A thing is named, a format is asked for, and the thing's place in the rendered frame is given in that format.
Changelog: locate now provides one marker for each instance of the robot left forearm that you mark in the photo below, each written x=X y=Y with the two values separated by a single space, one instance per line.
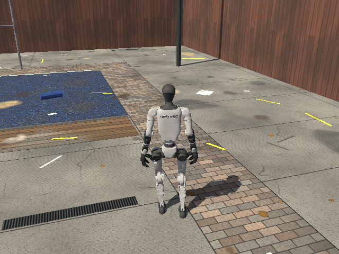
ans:
x=145 y=144

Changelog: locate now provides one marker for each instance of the robot right forearm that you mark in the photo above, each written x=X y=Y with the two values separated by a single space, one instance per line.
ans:
x=192 y=142

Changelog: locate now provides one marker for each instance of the robot right upper arm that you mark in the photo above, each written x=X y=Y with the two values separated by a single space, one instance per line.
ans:
x=187 y=120

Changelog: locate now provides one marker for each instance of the robot left hand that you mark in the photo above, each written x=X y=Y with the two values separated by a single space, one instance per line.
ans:
x=144 y=160

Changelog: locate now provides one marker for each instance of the robot left upper arm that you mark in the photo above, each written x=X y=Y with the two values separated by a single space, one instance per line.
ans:
x=150 y=121

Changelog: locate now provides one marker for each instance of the robot right hand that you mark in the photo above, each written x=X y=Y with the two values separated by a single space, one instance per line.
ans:
x=194 y=156

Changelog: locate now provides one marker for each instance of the robot left foot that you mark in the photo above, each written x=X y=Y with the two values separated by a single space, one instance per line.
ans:
x=161 y=209

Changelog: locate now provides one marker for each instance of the robot left shin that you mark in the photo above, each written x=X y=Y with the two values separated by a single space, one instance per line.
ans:
x=160 y=191

